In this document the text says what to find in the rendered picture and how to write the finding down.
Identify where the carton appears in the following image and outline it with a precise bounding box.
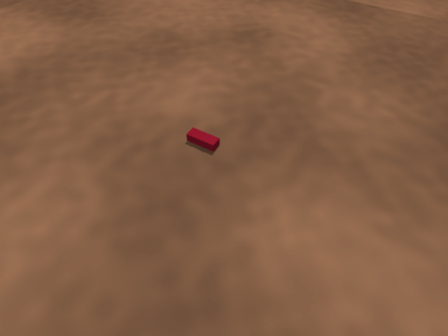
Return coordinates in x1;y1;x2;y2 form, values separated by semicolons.
186;127;220;152

